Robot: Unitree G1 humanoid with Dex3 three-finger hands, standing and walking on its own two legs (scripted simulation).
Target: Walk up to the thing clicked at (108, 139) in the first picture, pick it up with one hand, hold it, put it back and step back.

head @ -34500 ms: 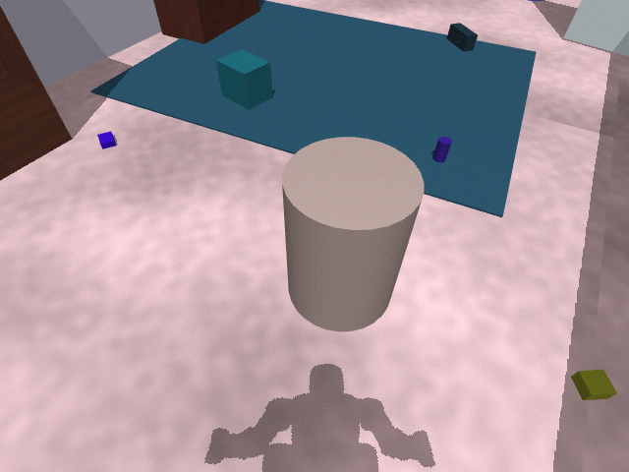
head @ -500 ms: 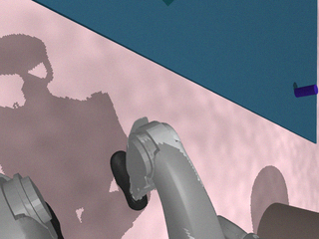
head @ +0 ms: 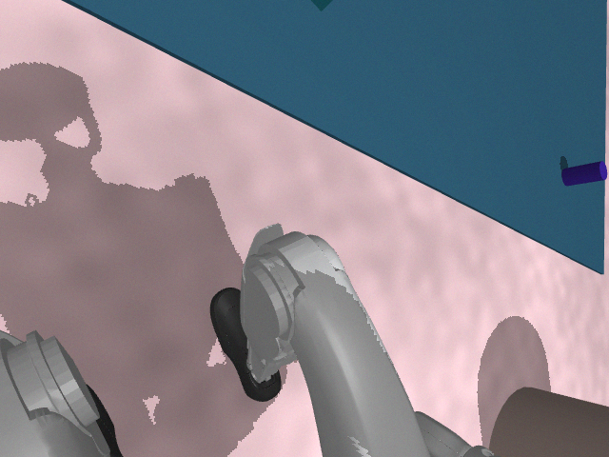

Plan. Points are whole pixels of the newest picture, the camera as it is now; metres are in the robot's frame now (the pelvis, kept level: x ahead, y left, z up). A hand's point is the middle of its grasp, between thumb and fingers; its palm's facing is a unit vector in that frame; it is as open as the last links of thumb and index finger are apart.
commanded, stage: settle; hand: left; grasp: from above
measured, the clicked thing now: out of the picture +0.45 +0.32 -0.30
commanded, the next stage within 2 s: lift in 0.86 s
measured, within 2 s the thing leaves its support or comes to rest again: leaves its support in 0.22 s
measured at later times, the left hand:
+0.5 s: hand out of the picture +0.44 +0.34 -0.22, palm faces -0.34 -0.21 -0.92, open 12.2 cm
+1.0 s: hand out of the picture +0.44 +0.32 -0.15, palm faces -0.36 -0.21 -0.91, open 12.2 cm
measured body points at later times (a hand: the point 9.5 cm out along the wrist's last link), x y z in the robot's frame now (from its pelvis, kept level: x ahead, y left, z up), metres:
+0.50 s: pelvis +0.01 +0.00 +0.00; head +0.26 +0.12 +0.35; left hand +0.46 +0.34 -0.16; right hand +0.06 -0.26 -0.06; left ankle +0.06 +0.12 -0.29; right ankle +0.13 -0.12 -0.29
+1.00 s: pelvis +0.01 -0.01 +0.01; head +0.24 +0.07 +0.39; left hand +0.46 +0.33 -0.10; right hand +0.08 -0.27 -0.09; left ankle +0.06 +0.12 -0.29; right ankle +0.13 -0.12 -0.29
